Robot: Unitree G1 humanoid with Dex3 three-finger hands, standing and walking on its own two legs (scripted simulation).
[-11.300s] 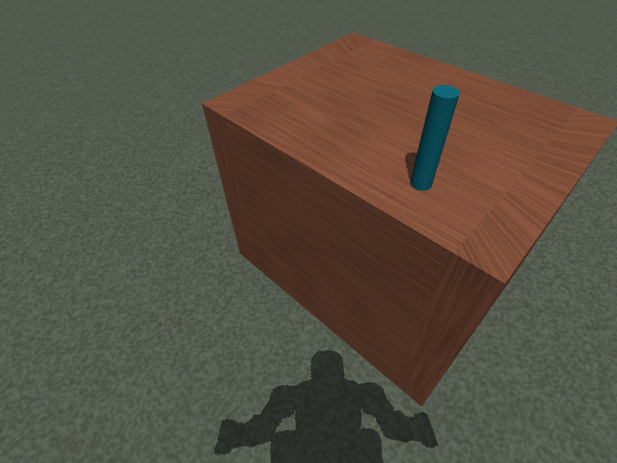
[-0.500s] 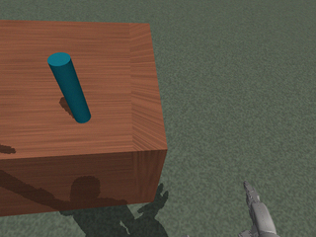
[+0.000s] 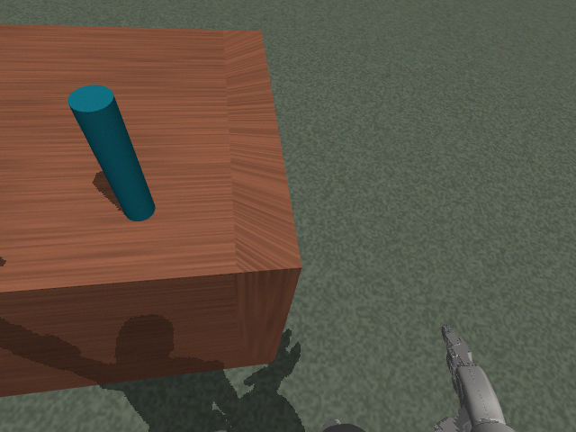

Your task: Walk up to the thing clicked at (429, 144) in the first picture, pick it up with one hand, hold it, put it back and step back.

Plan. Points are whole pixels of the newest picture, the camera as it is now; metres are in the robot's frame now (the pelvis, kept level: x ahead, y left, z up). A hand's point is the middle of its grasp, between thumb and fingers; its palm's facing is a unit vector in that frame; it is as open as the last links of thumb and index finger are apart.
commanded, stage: go down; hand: left
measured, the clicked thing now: (120, 164) +0.49 +0.20 +0.08
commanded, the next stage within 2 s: approach in 0.12 s
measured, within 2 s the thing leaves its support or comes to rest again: neither
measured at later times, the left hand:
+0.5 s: hand out of the picture +0.42 +0.37 +0.12, palm faces +0.17 -0.98 +0.02, open 17.5 cm
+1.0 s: hand (102, 179) +0.49 +0.24 +0.04, palm faces +0.18 -0.98 +0.01, open 17.5 cm
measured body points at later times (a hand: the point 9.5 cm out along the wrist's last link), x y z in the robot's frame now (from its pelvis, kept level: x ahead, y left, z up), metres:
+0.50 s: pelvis +0.00 +0.00 -0.01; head +0.08 +0.04 +0.44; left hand +0.40 +0.42 +0.12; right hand +0.16 -0.24 -0.05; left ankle -0.01 +0.11 -0.70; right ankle -0.01 -0.15 -0.70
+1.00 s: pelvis -0.02 +0.00 -0.03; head +0.10 +0.03 +0.40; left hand +0.48 +0.29 +0.05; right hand +0.11 -0.27 -0.06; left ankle -0.01 +0.11 -0.70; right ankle -0.01 -0.15 -0.70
